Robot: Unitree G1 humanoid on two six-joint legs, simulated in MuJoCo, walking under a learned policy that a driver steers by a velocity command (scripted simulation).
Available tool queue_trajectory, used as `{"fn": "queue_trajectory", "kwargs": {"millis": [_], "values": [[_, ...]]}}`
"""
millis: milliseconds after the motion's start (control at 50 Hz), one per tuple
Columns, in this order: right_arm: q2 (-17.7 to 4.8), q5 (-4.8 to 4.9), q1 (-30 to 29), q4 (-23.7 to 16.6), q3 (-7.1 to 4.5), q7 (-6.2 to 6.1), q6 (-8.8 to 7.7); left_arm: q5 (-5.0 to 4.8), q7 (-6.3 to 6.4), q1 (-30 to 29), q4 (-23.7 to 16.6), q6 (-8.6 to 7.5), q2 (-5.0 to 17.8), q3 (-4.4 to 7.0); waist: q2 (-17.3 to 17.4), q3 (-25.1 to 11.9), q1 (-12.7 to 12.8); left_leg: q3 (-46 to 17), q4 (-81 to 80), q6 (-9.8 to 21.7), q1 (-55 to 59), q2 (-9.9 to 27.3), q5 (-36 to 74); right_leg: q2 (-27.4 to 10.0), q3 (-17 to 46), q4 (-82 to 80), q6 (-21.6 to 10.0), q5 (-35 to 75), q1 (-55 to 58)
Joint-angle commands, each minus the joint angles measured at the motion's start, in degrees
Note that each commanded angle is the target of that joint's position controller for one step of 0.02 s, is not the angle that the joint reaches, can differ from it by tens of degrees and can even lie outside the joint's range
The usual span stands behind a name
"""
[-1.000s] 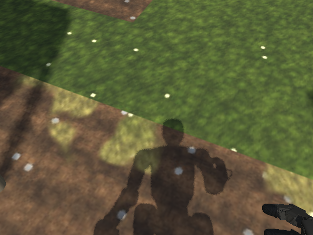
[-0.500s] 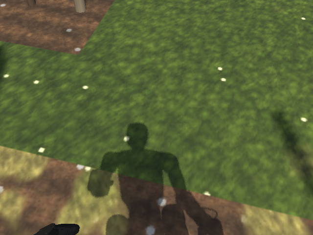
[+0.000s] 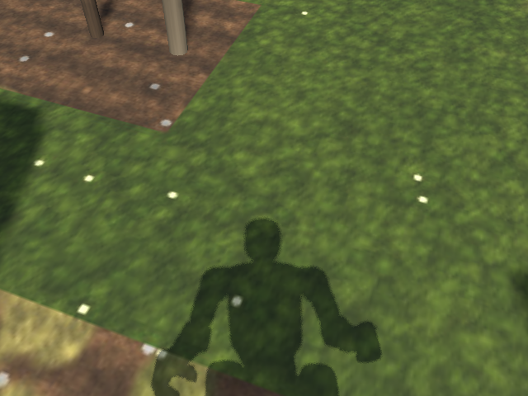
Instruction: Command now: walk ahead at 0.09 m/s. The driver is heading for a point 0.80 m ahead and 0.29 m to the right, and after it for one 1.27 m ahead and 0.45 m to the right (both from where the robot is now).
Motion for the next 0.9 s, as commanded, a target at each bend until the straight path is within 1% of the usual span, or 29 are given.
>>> {"fn": "queue_trajectory", "kwargs": {"millis": [20, 40, 60, 120, 200, 220, 260, 300, 320, 380, 420, 440, 460, 480, 500, 520, 560, 600, 640, 660, 700, 740, 760, 780, 800, 820, 840, 860, 900], "values": [[-8.48, -0.34, 1.98, -1.07, -1.91, -0.61, 0.19, 0.87, 0.5, 9.17, -0.05, -0.47, 2.67, 0.16, 8.14, -9.3, 2.8, -9.03, -0.54, 9.59, 20.18, 9.53, 26.23, -4.7, 2.72, 2.45, 0.68, -0.73, -8.31], [-5.66, 0.32, 0.07, -1.33, -1.36, -0.17, 0.6, 0.69, 0.8, 6.37, -0.3, 0.17, 4.04, 0.15, 6.82, -8.09, 1.51, -9.07, -1.4, 9.48, 17.33, 8.04, 18.38, -4.9, 2.77, 1.23, 1.42, -1.48, -6.86], [-5.08, 0.49, -1.5, -1.41, -1.16, 0.19, 0.84, 0.29, 1.06, 4.24, -0.37, 0.97, 5.61, 0.48, 4.85, -6.31, 0.98, -7.34, -1.69, 7.9, 15.25, 5.89, 12.79, -4.81, 2.58, 0.71, 1.43, -0.82, -6.98], [-6.44, 0.49, -1.87, -0.3, -1.39, 0.61, 0.39, 0.16, 1.6, 2.79, 0.07, 2.83, 7.09, 0.81, 2.18, -4.59, 0.13, -5.06, -1.17, 5.6, 12.55, 3.38, 11.21, -5.54, 3.0, 0.09, 1.06, 3.26, -5.02], [-6.29, 0.64, -1.75, 1.96, -1.33, 0.35, 0.03, -0.05, 1.79, 2.37, 1.17, 2.89, 6.47, 0.78, 0.98, -6.13, -0.22, -4.07, 0.99, 6.05, 14.87, 2.68, 18.16, -6.05, 3.19, 0.69, 1.36, 8.14, -2.92], [-5.91, 0.76, -1.08, 2.86, -1.27, 0.25, 0.19, -0.12, 1.77, 3.31, 1.9, 2.93, 5.88, 0.71, 0.9, -7.14, -0.11, -3.69, 0.67, 6.15, 15.51, 2.19, 12.86, -5.66, 2.61, 0.42, 1.29, 4.47, -2.47], [-7.27, 1.54, -0.73, 3.75, -1.89, -0.07, 0.9, -0.49, 1.74, 3.04, 2.36, 3.13, 5.58, 0.81, 0.73, -4.53, -0.6, -4.1, -0.68, 6.72, 13.77, 1.36, -8.03, -4.27, 1.1, 1.58, 0.38, -6.97, -5.38], [-8.26, 1.71, 0.03, 4.08, -2.37, -0.31, 1.0, -0.67, 1.79, 2.14, 1.89, 2.74, 4.96, 0.76, 1.03, 0.08, -1.38, -8.05, -4.7, 8.16, 9.77, 3.07, -28.02, -4.17, 1.04, 3.84, -0.86, -13.67, -9.28], [-8.54, 1.74, 0.85, 4.34, -2.53, -0.3, 0.63, -0.76, 1.78, 2.24, 1.7, 2.17, 4.36, 0.63, 2.48, 1.66, -1.54, -11.37, -7.06, 9.23, 8.97, 4.83, -32.5, -4.09, 1.02, 5.62, -1.31, -13.96, -10.76], [-8.56, 1.72, 1.44, 4.48, -2.71, 0.15, -0.76, -0.92, 1.3, 4.52, 2.34, 0.16, 3.87, 0.56, 5.41, 1.39, -0.46, -19.01, -10.39, 11.86, 8.98, 8.75, -31.43, -4.15, 1.79, 7.84, -3.61, -9.28, -9.38], [-7.4, 2.12, -4.32, 2.31, -2.43, 0.6, -1.32, -0.92, 0.99, 8.62, 4.29, -0.71, 4.81, 0.87, 1.7, 1.0, 2.41, -12.08, -6.07, 9.46, 3.85, 5.03, -21.66, -6.18, 4.29, 1.44, -5.67, -6.64, -1.76], [-5.7, 2.36, -8.12, 0.82, -2.0, 0.95, -1.82, -1.13, 1.03, 11.76, 5.65, -1.06, 6.5, 1.4, -3.5, 1.09, 3.96, -4.34, 1.68, 6.65, -1.57, 0.66, -13.76, -9.71, 8.96, -3.33, -6.88, -5.26, 4.1], [-3.63, 2.19, -10.08, -0.39, -1.55, 1.3, -2.79, -1.6, 1.12, 15.43, 7.22, -1.2, 10.13, 2.48, -12.15, 1.4, 4.22, 4.81, 12.78, 3.33, -10.05, -5.43, -8.48, -15.24, 18.34, -7.53, -8.75, 0.04, 11.84], [-4.62, 1.88, -10.94, -0.66, -1.68, 1.55, -3.62, -1.62, 1.05, 15.23, 6.89, -1.3, 11.08, 2.78, -13.65, 4.41, 4.24, 6.65, 16.14, 2.36, -18.75, -4.91, -13.98, -21.2, 24.01, -8.3, -10.57, 9.21, 16.0], [-5.06, 1.91, -12.0, -0.91, -1.75, 1.86, -4.01, -1.15, 1.06, 16.7, 6.96, -1.58, 9.38, 2.47, -12.5, 5.6, 4.91, 5.03, 22.21, 2.4, -25.28, -3.18, -25.27, -24.62, 26.43, -8.22, -12.24, 16.85, 19.65], [-4.4, 2.4, -12.4, -1.11, -1.64, 2.23, -4.14, -0.87, 1.07, 18.28, 7.26, -1.82, 8.3, 2.22, -10.04, 6.18, 4.72, 3.58, 27.16, 2.59, -30.86, -1.13, -28.47, -25.85, 26.29, -7.43, -12.85, 21.48, 23.59], [-3.14, 3.28, -14.42, -1.82, -1.09, 3.07, -4.17, -1.19, 1.0, 18.88, 7.06, -1.7, 7.8, 2.13, -7.42, 7.46, 4.75, 3.13, 26.9, 2.88, -37.39, 1.65, -24.65, -25.03, 22.26, -8.31, -10.94, 22.19, 27.58], [-2.05, 3.06, -15.43, -2.69, -0.5, 4.02, -4.14, -0.88, 0.99, 16.06, 5.8, -1.15, 7.25, 1.79, -7.59, 7.2, 3.47, 4.85, 20.46, 2.55, -28.97, 1.49, -16.42, -21.53, 16.45, -11.11, -8.82, 21.48, 20.35], [-0.85, 2.62, -14.52, -2.78, 0.17, 4.74, -3.59, -0.74, 0.99, 12.46, 4.15, -1.08, 8.14, 2.01, -9.52, 6.36, 1.76, 7.44, 14.13, 2.44, -11.83, -1.18, -6.88, -17.62, 9.93, -14.51, -7.29, 21.28, 7.28], [-1.72, 2.37, -13.79, -2.86, -0.05, 4.63, -3.25, -1.0, 0.9, 12.66, 4.04, -1.3, 8.85, 2.32, -10.12, 5.92, 0.99, 8.18, 13.01, 2.63, -4.41, -2.71, -4.36, -17.18, 9.2, -15.26, -7.19, 23.48, 3.04], [-5.45, 2.36, -9.15, -2.27, -1.54, 3.74, -2.68, -1.69, 0.83, 11.81, 3.94, -1.8, 10.01, 2.72, -10.51, 4.11, -2.98, 7.4, 9.52, 3.84, 4.11, -4.47, -2.86, -17.09, 8.32, -11.25, -5.78, 34.25, 2.77], [-9.26, 2.48, 2.46, 0.95, -3.79, 2.49, -2.27, -1.93, 0.94, 11.12, 3.78, -1.8, 9.56, 2.63, -9.28, -2.03, -9.2, 7.31, 5.19, 5.62, 19.38, -5.89, -2.89, -14.49, 5.85, 3.15, -2.98, 43.87, 0.84], [-11.6, 2.3, 11.4, 3.01, -4.91, 1.63, -2.04, -1.04, 0.94, 10.3, 2.92, -1.79, 8.54, 2.3, -7.07, -7.01, -12.97, 0.83, 5.69, 7.09, 33.28, 0.05, -4.33, -12.32, 5.59, 16.24, -1.03, 34.48, -8.91], [-16.83, 0.92, 16.92, 4.12, -5.5, 1.15, -1.96, -0.09, 1.0, 16.61, 1.52, -2.04, -0.14, 0.26, 9.49, -17.53, -9.52, -23.18, -0.96, 13.35, 46.23, 17.01, -14.95, -4.31, 4.19, 38.74, 1.65, -4.75, -21.11], [-13.65, 0.9, 16.56, 4.45, -4.27, 1.84, -2.51, -2.46, 1.02, 15.93, 1.57, -2.81, 1.17, 0.83, 12.91, -19.19, -9.63, -41.75, -13.68, 16.9, 41.1, 21.98, -25.53, -2.1, 11.06, 50.65, 1.37, -16.43, -26.24], [-10.56, 1.46, 10.07, 3.54, -3.13, 2.05, -3.26, -4.14, 1.17, 11.44, -0.34, -3.11, 4.94, 2.12, 8.47, -8.45, -7.77, -35.32, -15.85, 14.5, 31.95, 20.84, -31.14, -5.44, 11.16, 54.79, 0.15, -13.43, -30.94], [-7.77, 1.68, 5.06, 2.93, -2.34, 2.18, -3.84, -3.96, 1.41, 8.47, -1.31, -2.95, 5.29, 2.36, 5.82, -2.65, -5.99, -26.45, -16.65, 12.29, 23.28, 18.82, -28.1, -8.47, 9.38, 53.59, -1.12, -8.3, -30.55], [-5.93, 1.14, 1.59, 3.04, -1.82, 2.51, -4.42, -3.19, 1.87, 8.52, -0.98, -2.33, 4.43, 2.75, 3.53, 0.29, -3.85, -18.91, -17.78, 10.4, 15.95, 16.28, -22.23, -10.38, 8.82, 51.17, -1.59, -4.5, -27.3], [-3.61, 0.06, -0.23, 3.89, -1.32, 2.71, -4.96, -2.59, 1.95, 11.38, -0.11, -0.71, 2.62, 3.37, 4.48, 1.32, -0.93, -8.39, -19.08, 8.22, 9.31, 12.81, -14.46, -12.43, 9.61, 47.01, -2.47, -1.56, -20.95]]}}
Next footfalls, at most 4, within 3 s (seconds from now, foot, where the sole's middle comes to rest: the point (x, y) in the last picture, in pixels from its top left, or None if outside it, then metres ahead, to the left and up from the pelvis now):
0.76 left None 0.33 0.16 -0.77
1.32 right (342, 375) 0.56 -0.16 -0.77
1.82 left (325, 253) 0.92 -0.13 -0.77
2.30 right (402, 307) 0.75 -0.34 -0.77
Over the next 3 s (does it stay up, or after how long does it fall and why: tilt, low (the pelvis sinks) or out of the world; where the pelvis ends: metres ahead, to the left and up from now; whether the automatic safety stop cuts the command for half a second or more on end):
stays up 0.82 -0.19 0.01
